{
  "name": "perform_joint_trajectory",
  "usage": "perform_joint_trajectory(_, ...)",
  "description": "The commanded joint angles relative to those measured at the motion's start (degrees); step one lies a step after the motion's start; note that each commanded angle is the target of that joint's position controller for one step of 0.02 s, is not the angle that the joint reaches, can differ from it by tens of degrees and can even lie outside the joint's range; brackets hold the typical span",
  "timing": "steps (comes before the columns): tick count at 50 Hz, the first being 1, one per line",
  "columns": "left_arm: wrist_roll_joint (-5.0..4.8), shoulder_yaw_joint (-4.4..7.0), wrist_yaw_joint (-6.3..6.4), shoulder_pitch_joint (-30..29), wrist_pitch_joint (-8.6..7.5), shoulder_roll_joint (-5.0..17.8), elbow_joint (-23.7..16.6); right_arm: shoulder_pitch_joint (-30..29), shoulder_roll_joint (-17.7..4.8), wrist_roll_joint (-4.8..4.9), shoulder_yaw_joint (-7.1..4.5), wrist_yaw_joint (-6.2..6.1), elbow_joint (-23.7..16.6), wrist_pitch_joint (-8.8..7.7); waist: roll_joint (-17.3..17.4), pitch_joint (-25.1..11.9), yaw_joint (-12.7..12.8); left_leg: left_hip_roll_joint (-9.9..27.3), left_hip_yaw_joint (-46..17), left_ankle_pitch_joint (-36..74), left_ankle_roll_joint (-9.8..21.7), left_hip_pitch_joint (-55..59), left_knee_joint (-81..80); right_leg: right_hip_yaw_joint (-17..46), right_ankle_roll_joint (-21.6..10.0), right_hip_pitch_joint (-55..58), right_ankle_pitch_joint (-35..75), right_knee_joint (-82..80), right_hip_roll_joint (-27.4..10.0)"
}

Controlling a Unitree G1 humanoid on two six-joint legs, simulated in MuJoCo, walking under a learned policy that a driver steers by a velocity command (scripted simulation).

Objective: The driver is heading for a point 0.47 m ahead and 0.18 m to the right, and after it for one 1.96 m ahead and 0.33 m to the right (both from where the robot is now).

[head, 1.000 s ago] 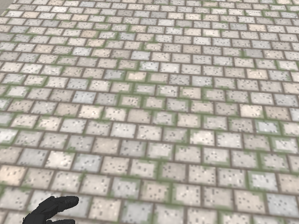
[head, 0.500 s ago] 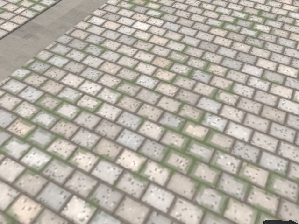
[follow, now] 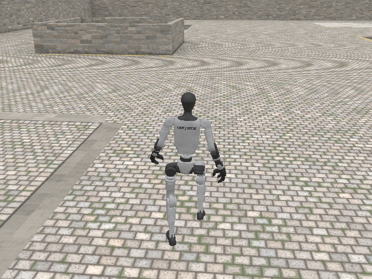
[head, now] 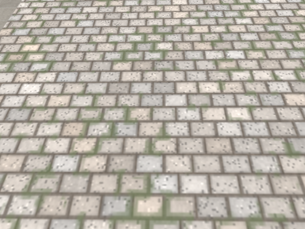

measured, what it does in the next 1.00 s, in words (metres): walks ahead, turning right: right foot, then left foot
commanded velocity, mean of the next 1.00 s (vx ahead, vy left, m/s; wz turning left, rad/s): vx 1.00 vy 0.00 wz -0.44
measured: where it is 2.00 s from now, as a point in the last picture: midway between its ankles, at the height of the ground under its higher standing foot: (191, 62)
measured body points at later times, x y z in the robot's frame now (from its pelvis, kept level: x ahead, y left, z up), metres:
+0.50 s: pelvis +0.43 -0.07 +0.01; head +0.44 -0.09 +0.45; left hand +0.55 +0.17 -0.10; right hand +0.59 -0.38 -0.03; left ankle +0.72 +0.03 -0.67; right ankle +0.33 -0.09 -0.73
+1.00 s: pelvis +0.83 -0.23 +0.00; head +0.83 -0.24 +0.45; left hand +1.18 -0.20 -0.01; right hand +0.63 -0.41 -0.13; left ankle +0.77 -0.04 -0.73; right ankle +0.90 -0.42 -0.72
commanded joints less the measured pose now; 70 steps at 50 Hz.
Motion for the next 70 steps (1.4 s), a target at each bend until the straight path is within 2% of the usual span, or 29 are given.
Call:
perform_joint_trajectory(1, 0.43, -1.09, -1.49, 1.06, -0.02, -0.73, -3.12, -13.81, -5.14, 0.07, 0.03, -0.61, -7.39, -1.91, 2.21, 7.32, 6.26, 13.15, -0.76, 14.32, 7.57, -12.41, -13.98, 0.55, -0.96, 5.87, 11.83, -9.35, -1.87)
perform_joint_trajectory(5, 0.01, -0.12, -3.36, -3.03, -0.66, 2.38, -4.98, -10.57, -11.73, 0.7, -1.27, -0.65, -7.32, -0.48, 2.35, 5.89, 5.94, 13.99, 4.17, 45.67, 5.72, -0.25, -8.3, -8.26, -4.34, 13.23, 12.93, -20.82, 4.17)
perform_joint_trajectory(8, -0.88, 3.63, -2.93, 16.45, 0.86, 9.97, -1.27, -12.03, -15.32, 1.72, -2.33, -0.81, -8.9, 2.07, 8.47, -5.33, 17.23, 15.75, 3.35, 77.94, 5.88, -0.54, 22.03, -11.52, -8.03, 37.25, -1.53, -18.64, 11.48)
perform_joint_trajectory(9, -1.13, 5.76, -1.77, 28.16, 1.53, 13.61, 2.38, -13.7, -12.85, 1.92, -1.59, -0.62, -9.06, 1.66, 4.63, -9.07, 22.67, 12.24, 2.41, 64.58, 3.9, -12.5, 42.68, -6.62, -10.42, 55.46, -0.56, -22.79, 12.0)
perform_joint_trajectory(10, -1.11, 5.68, -1.33, 24.74, 2.02, 15.91, 3.66, -12.98, -0.54, 0.67, 1.77, 0.05, -10.79, -0.62, -20.0, -1.25, 15.63, -2.99, -0.28, -9.27, 1.16, -32.48, 73.14, 7.46, -15.85, 59.18, 5.43, -28.52, 7.22)
perform_joint_trajectory(11, 1.24, 3.15, -1.86, 17.34, -0.52, 14.13, -1.47, -5.36, 2.08, 2.12, 3.62, 0.89, -16.29, -3.66, -25.1, -15.49, 5.65, -6.35, -16.77, -15.47, 2.22, -48.66, 80.98, 47.4, -27.49, 67.4, -24.96, -45.89, -4.4)
perform_joint_trajectory(12, 1.53, 2.54, -2.23, 16.69, -1.84, 8.2, -3.68, -14.52, -6.23, 3.1, 2.45, 1.3, -17.02, -5.27, -10.32, -12.63, 10.32, -2.13, -20.83, -8.06, 5.43, -49.06, 74.84, 52.16, -22.54, 62.79, -36.36, -54.45, -5.83)
perform_joint_trajectory(13, 2.21, 2.37, -2.64, 16.29, -3.29, 7.64, -2.56, -19.11, -6.42, 4.11, 2.12, 1.12, -18.55, -5.42, -0.4, -4.54, 8.41, -0.82, -19.68, -4.46, 6.21, -49.2, 67.79, 50.66, -20.09, 53.53, -35.34, -56.37, -5.49)
perform_joint_trajectory(14, 2.06, 2.04, -2.86, 13.49, -4.34, 6.83, -2.67, -18.42, -5.09, 2.49, 2.48, 0.41, -17.37, -4.72, 7.43, -3.43, 5.68, 2.15, -20.65, -1.93, 5.9, -44.45, 61.61, 46.31, -18.21, 46.45, -30.67, -54.56, -4.08)
perform_joint_trajectory(17, 1.91, 1.5, -1.15, 7.06, -4.55, 6.1, -4.02, -15.24, -5.01, 0.71, 1.83, 0.17, -15.82, -2.02, 5.55, 0.79, 1.43, 4.52, -21.59, 0.77, 2.15, -35.73, 49.58, 33.16, -17.64, 31.39, -19.05, -53.6, 2.61)
perform_joint_trajectory(21, 0.61, 1.13, 1.44, 9.65, -3.87, 4.77, -2.55, -27.25, -0.84, -0.42, 3.01, -0.09, -19.58, -1.28, 4.16, 5.09, 6.04, 2.67, -17.1, 15.12, -2.28, -31.87, 27.08, 22.1, -15.19, 23.45, -7.87, -54.16, 8.07)
perform_joint_trajectory(27, -0.59, 2.06, 1.99, 12.23, -2.88, 4.58, 0.25, -31.19, -3.33, 2.78, 1.09, 0.83, -22.45, -2.3, -2.73, 2.63, 9.17, 0.06, -18.86, 23.93, -3.45, -21.83, 9.78, 24.99, -9.73, 29.16, -13.0, -47.99, 7.76)
perform_joint_trajectory(29, 0.45, 2.05, 2.27, 13.02, -2.27, 3.63, 1.66, -26.42, -5.33, 2.98, 0.05, 1.02, -20.86, -2.76, -5.69, 1.16, 7.15, 1.89, -16.31, 22.35, -1.87, -22.59, 9.75, 23.65, -9.32, 38.98, 0.21, -43.7, 4.34)
perform_joint_trajectory(31, 2.79, 1.41, 1.15, 10.51, -1.77, 3.55, 0.73, -8.32, -9.0, 2.76, -2.13, 0.54, -16.62, -2.59, -6.74, -9.28, -2.26, 1.04, -13.04, 14.49, 2.18, -4.85, 12.96, 18.09, -6.52, 39.94, 25.57, -23.41, 6.28)
perform_joint_trajectory(32, 3.89, -0.4, 0.82, 9.97, -2.17, -1.32, -0.55, 4.69, -10.78, 1.73, -1.76, 0.2, -14.35, -1.95, 2.34, -17.96, -6.57, 6.81, -24.48, 1.44, 5.36, 12.92, 17.16, 15.44, -5.02, 27.57, 14.56, -0.68, 8.89)
perform_joint_trajectory(33, -1.13, -1.75, 0.38, 22.71, -3.22, -6.14, -0.63, 6.98, -14.33, 0.35, -2.38, 1.78, -10.8, -2.04, 37.77, -21.81, 1.93, 20.57, -65.37, -22.35, 18.37, 24.0, -2.09, 10.76, -0.77, 6.39, -21.56, 17.87, 17.75)
perform_joint_trajectory(34, -1.78, -1.97, 0.72, 18.29, -3.64, -0.54, 0.29, 3.05, -6.87, 1.38, -0.78, 2.26, -12.38, -1.79, 25.27, -13.68, -0.33, 19.51, -71.5, -34.56, 17.55, 19.83, -6.78, 11.2, -2.16, -0.22, -18.89, 19.24, 12.31)
perform_joint_trajectory(36, 1.34, -1.99, 0.39, 0.07, -5.25, 1.88, -3.34, 0.52, -4.8, 0.99, -0.23, 2.06, -12.3, -0.92, 3.31, -2.94, -1.74, 13.45, -54.29, -15.66, 15.01, 5.12, -5.59, 7.34, -3.17, 1.57, -14.61, 13.2, 9.09)
perform_joint_trajectory(38, 3.12, -1.85, 0.13, -3.93, -6.49, 0.86, -5.32, -1.31, -3.76, 0.64, 0.43, 2.07, -11.73, -1.14, 4.05, -1.64, 1.54, 8.87, -46.66, -4.06, 15.26, -1.69, -5.53, 8.03, -2.7, 6.25, -12.57, 1.61, 6.6)
perform_joint_trajectory(45, 2.58, -3.22, -1.3, -11.81, -8.27, -1.29, -7.96, -1.02, -6.09, 3.36, -0.01, -0.25, -10.94, 0.13, 5.95, 3.17, 3.05, 6.79, -38.2, 2.41, 15.12, -22.36, -9.93, 4.58, 2.31, 26.53, 4.16, -29.85, 9.29)
perform_joint_trajectory(49, 1.21, -1.09, -0.15, -11.44, -7.76, 1.96, -7.76, 3.43, -4.46, 4.06, 0.33, -0.43, -9.58, 0.95, 6.67, 2.35, 3.89, 5.94, -37.35, 5.52, 11.38, -21.57, -4.42, 4.63, 3.04, 38.26, 4.45, -36.15, 10.24)
perform_joint_trajectory(51, 1.0, 1.06, 1.0, -0.97, -7.67, 5.32, -6.25, 1.95, -3.99, 3.32, 0.56, 0.03, -10.17, 1.08, 5.56, -4.47, 10.57, 2.14, -33.15, 17.56, 7.88, -23.96, 13.76, 5.99, 0.73, 52.39, 0.19, -37.11, 7.37)
perform_joint_trajectory(52, 1.19, 2.38, 1.87, 12.62, -7.01, 9.27, -4.61, 0.9, -0.52, 1.65, 1.81, 0.04, -12.08, 0.95, -0.44, -15.0, 16.11, -0.86, -28.23, 10.6, 6.06, -32.37, 33.06, 17.27, -2.98, 68.36, -12.16, -36.73, -3.26)
perform_joint_trajectory(53, 2.31, 2.71, 0.85, 16.36, -6.24, 12.45, -2.56, 7.93, 4.53, 5.13, 3.7, -0.32, -14.5, 0.35, -21.47, -22.23, 11.56, -3.27, -22.16, -12.49, 4.6, -47.21, 51.85, 48.45, -11.0, 77.5, -37.23, -47.88, -16.05)
perform_joint_trajectory(54, 2.02, 1.91, 0.6, 12.74, -6.01, 7.47, -3.14, 5.13, 0.62, 5.96, 3.14, -1.24, -13.29, 0.99, -15.59, -13.2, 11.9, 1.68, -20.37, -8.37, 4.45, -54.31, 59.79, 51.02, -10.1, 70.55, -41.87, -50.54, -15.42)
perform_joint_trajectory(56, 2.32, 0.83, 0.9, 10.32, -5.45, 2.74, -1.14, -3.13, -1.26, 3.46, 2.49, -1.03, -13.72, 1.78, -2.44, -1.99, 11.06, 5.61, -17.65, -1.26, 4.52, -54.46, 61.05, 31.85, -8.24, 58.31, -21.4, -50.94, -11.44)
perform_joint_trajectory(60, 2.62, -0.01, 0.2, 3.94, -5.57, -1.77, 1.64, -8.33, 2.29, 3.92, 2.58, 0.79, -16.87, 4.15, -2.59, 3.87, 5.36, 10.9, -17.6, 1.16, 4.58, -50.65, 55.94, 11.98, -6.21, 44.12, -3.01, -55.05, -6.92)
perform_joint_trajectory(67, 2.2, 1.79, 1.12, 3.48, -6.43, 6.53, 4.13, -19.76, -0.19, 2.27, 3.1, 3.78, -20.8, 3.38, 5.07, 7.9, 5.71, 7.34, -8.6, 24.74, 5.27, -39.94, 29.56, -10.22, -2.66, 39.66, 13.03, -61.74, -2.6)
perform_joint_trajectory(70, 2.34, 2.61, 1.29, 7.27, -5.22, 11.68, 4.9, -19.48, -4.69, 3.13, 1.35, 4.35, -21.74, 3.2, -0.96, 3.18, 2.8, -0.79, -1.08, 19.58, 8.31, -29.56, 25.46, -13.01, -1.1, 48.4, 55.97, -51.1, -3.51)
Velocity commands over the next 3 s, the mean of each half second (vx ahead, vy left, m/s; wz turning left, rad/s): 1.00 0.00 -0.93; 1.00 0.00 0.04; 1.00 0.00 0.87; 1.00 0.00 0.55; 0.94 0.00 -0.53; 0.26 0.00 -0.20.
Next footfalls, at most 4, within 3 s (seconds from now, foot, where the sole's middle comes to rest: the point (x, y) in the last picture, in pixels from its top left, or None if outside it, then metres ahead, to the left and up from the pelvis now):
0.18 right None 0.37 -0.10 -0.77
0.62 left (165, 170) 0.80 -0.07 -0.77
1.02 right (233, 142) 0.94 -0.44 -0.77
1.46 left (188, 85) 1.41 -0.28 -0.77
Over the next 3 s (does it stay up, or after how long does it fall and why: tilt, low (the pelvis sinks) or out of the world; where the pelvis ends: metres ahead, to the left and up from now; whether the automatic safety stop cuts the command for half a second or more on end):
stays up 2.32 -0.21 0.00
